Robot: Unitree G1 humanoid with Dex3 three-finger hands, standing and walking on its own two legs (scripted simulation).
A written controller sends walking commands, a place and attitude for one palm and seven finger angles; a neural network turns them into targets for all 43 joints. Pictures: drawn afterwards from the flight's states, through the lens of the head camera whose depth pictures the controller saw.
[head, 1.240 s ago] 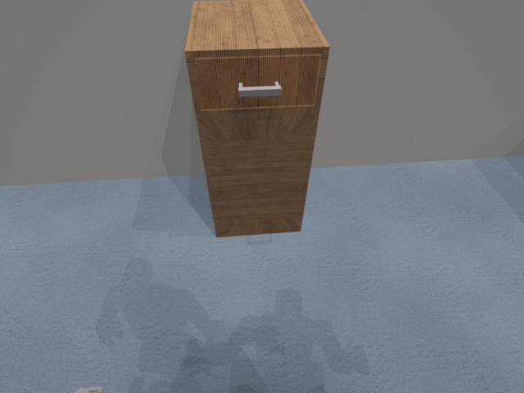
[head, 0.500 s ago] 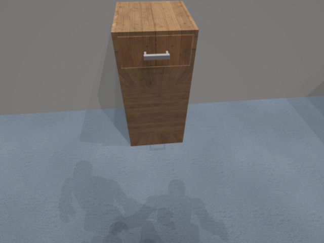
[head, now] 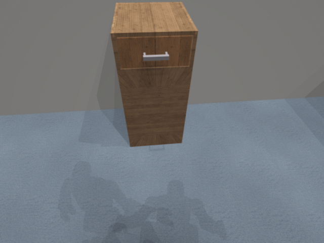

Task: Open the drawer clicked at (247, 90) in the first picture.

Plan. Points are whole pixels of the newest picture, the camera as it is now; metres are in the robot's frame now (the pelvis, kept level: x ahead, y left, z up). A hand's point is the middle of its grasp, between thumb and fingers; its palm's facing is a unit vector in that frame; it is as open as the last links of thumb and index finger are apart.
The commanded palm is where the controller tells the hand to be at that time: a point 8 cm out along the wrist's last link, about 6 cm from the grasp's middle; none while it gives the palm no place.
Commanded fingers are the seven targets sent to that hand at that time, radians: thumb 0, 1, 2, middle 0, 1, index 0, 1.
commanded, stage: look at it before walking up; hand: left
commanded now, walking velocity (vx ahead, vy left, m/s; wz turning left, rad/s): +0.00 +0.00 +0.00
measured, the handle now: (155, 55) +0.94 +0.09 +0.00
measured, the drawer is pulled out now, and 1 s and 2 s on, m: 0.00 0.00 0.00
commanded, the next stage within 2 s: walk to a spot facing it in 0.20 s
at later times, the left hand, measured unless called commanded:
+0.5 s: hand out of the picture +0.07 +0.24 -0.16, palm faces -0.05 -0.94 -0.33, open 7.3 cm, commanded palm none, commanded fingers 0.00 0.90 0.90 -0.20 -0.30 -0.20 -0.30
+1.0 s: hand out of the picture +0.06 +0.20 -0.18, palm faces -0.23 -0.95 -0.23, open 7.3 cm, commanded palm none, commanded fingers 0.00 0.90 0.90 -0.20 -0.30 -0.20 -0.30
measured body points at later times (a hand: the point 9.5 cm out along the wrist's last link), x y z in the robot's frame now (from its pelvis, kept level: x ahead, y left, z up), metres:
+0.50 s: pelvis +0.00 +0.00 -0.01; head +0.01 +0.00 +0.44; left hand +0.07 +0.29 -0.14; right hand +0.08 -0.28 -0.14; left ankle +0.00 +0.13 -0.75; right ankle +0.01 -0.11 -0.75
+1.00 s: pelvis -0.04 +0.02 -0.01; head -0.01 +0.02 +0.44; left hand +0.07 +0.25 -0.16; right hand +0.01 -0.26 -0.14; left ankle -0.03 +0.15 -0.74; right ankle +0.01 -0.11 -0.75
